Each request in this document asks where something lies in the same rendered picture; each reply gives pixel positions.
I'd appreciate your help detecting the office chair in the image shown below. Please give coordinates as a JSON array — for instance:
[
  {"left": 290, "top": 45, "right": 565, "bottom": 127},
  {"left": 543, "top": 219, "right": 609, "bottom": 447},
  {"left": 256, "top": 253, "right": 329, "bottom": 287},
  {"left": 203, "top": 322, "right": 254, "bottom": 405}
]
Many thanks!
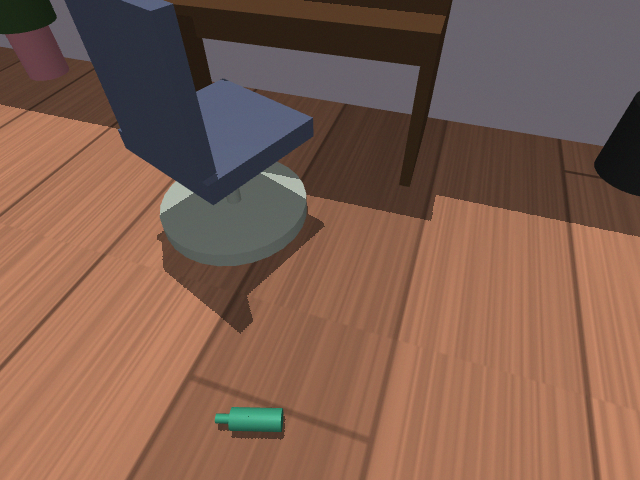
[{"left": 65, "top": 0, "right": 314, "bottom": 266}]

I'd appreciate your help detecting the potted plant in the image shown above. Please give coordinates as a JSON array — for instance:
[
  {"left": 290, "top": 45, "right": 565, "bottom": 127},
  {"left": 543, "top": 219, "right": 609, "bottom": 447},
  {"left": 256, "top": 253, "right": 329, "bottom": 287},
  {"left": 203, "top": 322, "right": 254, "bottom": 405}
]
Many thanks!
[{"left": 0, "top": 0, "right": 69, "bottom": 81}]

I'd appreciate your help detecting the desk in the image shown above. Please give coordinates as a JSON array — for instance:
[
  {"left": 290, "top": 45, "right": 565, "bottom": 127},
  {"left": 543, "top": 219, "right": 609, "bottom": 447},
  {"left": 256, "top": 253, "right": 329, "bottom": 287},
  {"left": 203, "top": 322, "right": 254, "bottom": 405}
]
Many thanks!
[{"left": 164, "top": 0, "right": 453, "bottom": 187}]

